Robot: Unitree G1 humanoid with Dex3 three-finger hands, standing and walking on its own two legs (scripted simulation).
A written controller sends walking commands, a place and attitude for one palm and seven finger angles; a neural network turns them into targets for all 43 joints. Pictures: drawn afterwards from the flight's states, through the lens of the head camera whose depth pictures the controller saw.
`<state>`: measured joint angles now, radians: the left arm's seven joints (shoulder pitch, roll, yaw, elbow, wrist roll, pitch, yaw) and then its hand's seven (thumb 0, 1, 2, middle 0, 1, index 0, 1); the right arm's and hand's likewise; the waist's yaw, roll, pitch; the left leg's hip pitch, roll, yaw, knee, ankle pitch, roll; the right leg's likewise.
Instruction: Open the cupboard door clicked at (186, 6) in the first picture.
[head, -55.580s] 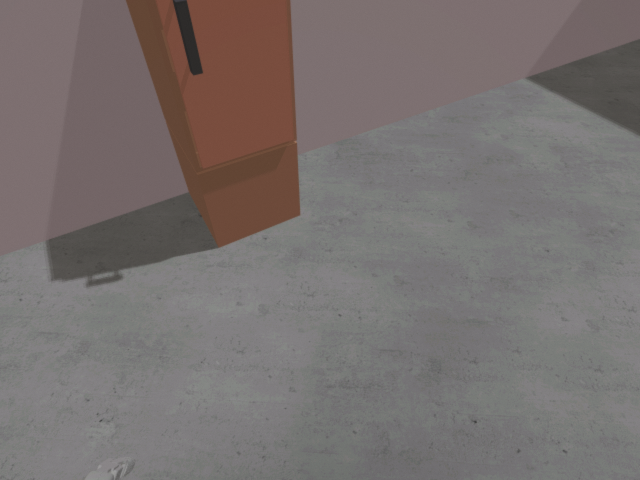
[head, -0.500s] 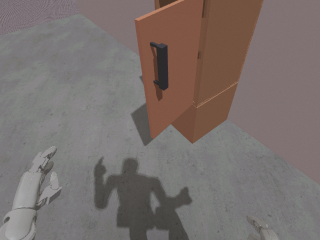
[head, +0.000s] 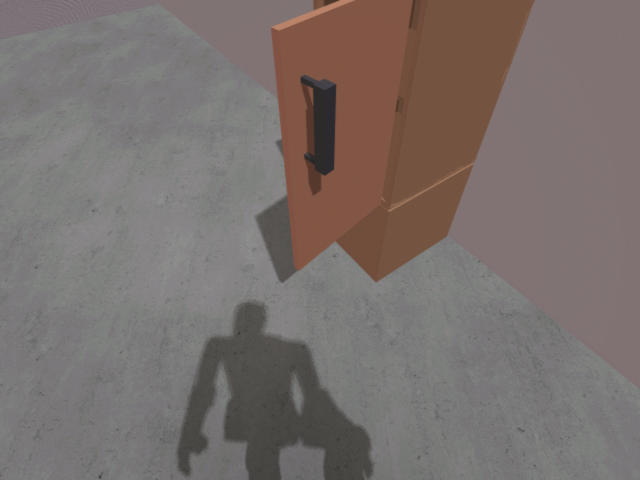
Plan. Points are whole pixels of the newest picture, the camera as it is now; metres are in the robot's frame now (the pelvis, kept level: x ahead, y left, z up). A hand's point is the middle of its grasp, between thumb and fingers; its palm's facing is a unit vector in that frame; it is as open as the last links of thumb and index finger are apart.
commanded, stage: let the arm hang, fingers relaxed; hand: left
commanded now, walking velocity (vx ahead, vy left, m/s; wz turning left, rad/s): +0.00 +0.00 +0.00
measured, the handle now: (315, 126) +0.67 +0.06 +0.08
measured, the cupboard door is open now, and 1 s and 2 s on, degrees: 100 100 100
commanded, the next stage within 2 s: look to check the result in 0.50 s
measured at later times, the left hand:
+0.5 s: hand out of the picture +0.07 +0.18 -0.17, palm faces +0.00 -0.98 -0.21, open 7.4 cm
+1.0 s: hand out of the picture +0.06 +0.19 -0.16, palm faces +0.01 -0.97 -0.25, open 7.4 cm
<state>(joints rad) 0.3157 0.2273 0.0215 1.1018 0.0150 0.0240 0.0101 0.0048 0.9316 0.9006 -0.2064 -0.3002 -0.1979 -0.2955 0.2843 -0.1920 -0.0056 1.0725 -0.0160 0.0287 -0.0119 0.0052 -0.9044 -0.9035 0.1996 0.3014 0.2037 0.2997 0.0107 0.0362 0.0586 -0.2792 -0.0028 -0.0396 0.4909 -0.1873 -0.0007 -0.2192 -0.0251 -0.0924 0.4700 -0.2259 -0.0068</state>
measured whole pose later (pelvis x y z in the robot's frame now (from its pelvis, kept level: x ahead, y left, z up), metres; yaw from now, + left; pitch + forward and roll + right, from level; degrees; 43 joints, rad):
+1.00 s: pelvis +0.04 -0.01 +0.01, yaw -1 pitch -1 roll +0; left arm 0.21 0.21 0.02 1.14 0.01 0.00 0.02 0.00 0.91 0.90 -0.20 -0.30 -0.20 -0.30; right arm 0.19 -0.21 0.00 1.14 -0.01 0.00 -0.03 0.00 -0.90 -0.90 0.20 0.30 0.20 0.30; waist 0.01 0.02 0.06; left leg -0.16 0.00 -0.02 0.38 -0.20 -0.01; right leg -0.11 -0.02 -0.07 0.37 -0.23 -0.01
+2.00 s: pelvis +0.06 -0.01 +0.01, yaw -1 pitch -1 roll +0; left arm 0.18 0.23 0.01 1.13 0.01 -0.01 0.01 0.00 0.91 0.90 -0.20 -0.30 -0.20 -0.30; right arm 0.17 -0.24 0.00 1.14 -0.01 0.00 -0.03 0.00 -0.90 -0.90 0.20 0.30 0.20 0.30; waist 0.00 0.01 0.05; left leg -0.12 0.00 -0.01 0.34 -0.20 -0.01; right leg -0.07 -0.02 -0.07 0.33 -0.23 0.00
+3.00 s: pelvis +0.06 +0.00 +0.01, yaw -1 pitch -1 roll +0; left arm 0.17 0.24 0.01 1.13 0.01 -0.01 0.01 0.00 0.91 0.90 -0.21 -0.30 -0.20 -0.30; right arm 0.16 -0.25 0.00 1.14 -0.01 -0.01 -0.02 0.00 -0.90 -0.90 0.20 0.30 0.20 0.30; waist 0.00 0.01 0.06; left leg -0.11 0.00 -0.01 0.33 -0.20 0.00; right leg -0.06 -0.02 -0.07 0.31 -0.23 0.00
